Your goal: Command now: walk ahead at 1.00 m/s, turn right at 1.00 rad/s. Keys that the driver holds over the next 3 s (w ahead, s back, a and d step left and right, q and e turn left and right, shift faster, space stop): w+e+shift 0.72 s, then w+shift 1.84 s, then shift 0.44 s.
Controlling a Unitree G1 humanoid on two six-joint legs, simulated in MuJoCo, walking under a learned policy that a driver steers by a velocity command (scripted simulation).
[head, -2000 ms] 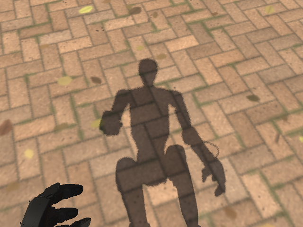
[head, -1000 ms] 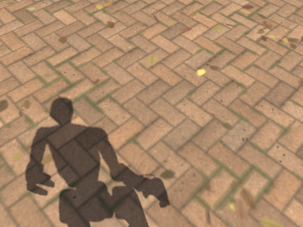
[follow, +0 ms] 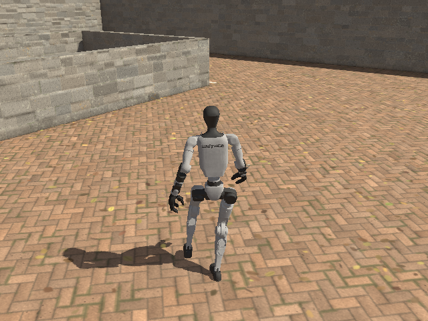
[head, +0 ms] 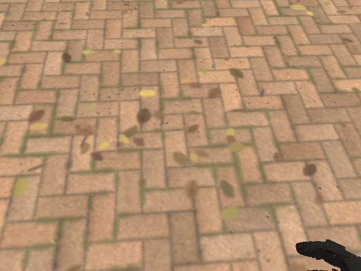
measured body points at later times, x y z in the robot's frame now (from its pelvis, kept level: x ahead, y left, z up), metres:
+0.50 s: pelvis +0.44 +0.03 -0.01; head +0.47 +0.01 +0.44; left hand +0.80 +0.10 -0.04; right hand +0.25 -0.20 -0.13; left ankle +0.35 +0.20 -0.73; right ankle +0.56 -0.13 -0.66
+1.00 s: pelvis +0.84 -0.24 -0.01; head +0.87 -0.27 +0.44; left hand +1.04 -0.03 -0.13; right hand +0.85 -0.57 -0.07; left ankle +1.09 -0.30 -0.71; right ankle +0.66 -0.13 -0.73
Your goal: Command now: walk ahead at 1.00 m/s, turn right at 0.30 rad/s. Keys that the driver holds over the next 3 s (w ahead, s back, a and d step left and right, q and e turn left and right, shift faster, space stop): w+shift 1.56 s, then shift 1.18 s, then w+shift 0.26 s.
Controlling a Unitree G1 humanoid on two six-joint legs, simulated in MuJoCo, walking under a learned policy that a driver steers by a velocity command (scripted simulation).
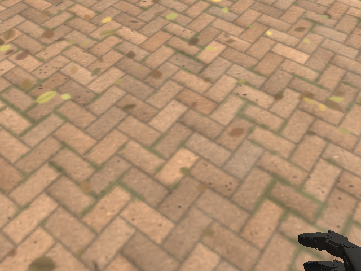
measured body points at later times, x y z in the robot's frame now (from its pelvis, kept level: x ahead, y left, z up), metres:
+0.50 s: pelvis +0.49 +0.01 -0.01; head +0.53 +0.00 +0.44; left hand +0.76 +0.20 -0.07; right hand +0.38 -0.25 -0.14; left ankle +0.22 +0.14 -0.70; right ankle +0.64 -0.07 -0.72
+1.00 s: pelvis +0.99 +0.00 -0.01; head +1.02 -0.01 +0.44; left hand +0.98 +0.27 -0.14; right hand +1.16 -0.26 -0.11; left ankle +1.11 +0.07 -0.72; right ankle +0.72 -0.10 -0.60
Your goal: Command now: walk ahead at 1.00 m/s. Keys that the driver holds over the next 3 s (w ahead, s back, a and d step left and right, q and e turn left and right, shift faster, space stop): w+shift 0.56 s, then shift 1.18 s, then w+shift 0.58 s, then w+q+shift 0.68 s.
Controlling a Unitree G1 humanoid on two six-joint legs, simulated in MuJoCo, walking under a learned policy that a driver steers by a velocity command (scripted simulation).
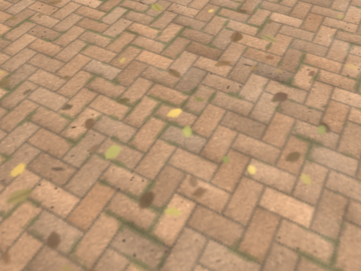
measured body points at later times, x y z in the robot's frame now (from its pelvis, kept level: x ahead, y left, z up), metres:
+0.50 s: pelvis +0.50 -0.06 +0.02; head +0.52 -0.07 +0.46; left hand +0.60 +0.21 -0.10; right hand +0.54 -0.33 -0.12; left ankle +0.33 +0.08 -0.59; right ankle +0.56 -0.13 -0.71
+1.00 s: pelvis +0.86 -0.05 +0.02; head +0.91 -0.05 +0.47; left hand +0.95 +0.20 -0.12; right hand +0.92 -0.30 -0.12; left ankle +0.97 +0.01 -0.71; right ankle +0.83 -0.19 -0.65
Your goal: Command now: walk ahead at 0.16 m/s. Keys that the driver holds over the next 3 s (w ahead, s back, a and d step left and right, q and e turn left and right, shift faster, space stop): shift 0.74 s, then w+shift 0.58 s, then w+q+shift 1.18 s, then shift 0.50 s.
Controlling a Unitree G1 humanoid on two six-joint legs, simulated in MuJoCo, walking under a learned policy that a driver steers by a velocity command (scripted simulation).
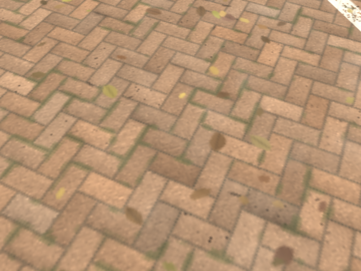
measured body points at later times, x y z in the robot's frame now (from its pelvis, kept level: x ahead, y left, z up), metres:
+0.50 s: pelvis +0.07 -0.04 +0.01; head +0.06 -0.05 +0.46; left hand +0.09 +0.19 -0.14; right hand +0.08 -0.28 -0.15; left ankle +0.10 +0.06 -0.73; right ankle +0.08 -0.15 -0.73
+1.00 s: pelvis +0.13 -0.02 +0.01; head +0.12 -0.01 +0.46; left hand +0.09 +0.22 -0.15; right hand +0.19 -0.27 -0.12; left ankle +0.12 +0.08 -0.72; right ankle +0.08 -0.15 -0.73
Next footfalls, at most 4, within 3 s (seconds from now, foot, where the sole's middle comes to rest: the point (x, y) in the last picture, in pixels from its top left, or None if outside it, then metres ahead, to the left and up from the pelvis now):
0.18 right None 0.12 -0.15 -0.77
1.48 right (212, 217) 0.61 -0.11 -0.77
1.96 left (148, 139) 0.98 0.15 -0.77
2.38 right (127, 68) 1.44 0.28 -0.77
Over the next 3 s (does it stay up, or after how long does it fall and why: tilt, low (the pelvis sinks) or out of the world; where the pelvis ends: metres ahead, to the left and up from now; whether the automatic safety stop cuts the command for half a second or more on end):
stays up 1.43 0.55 0.00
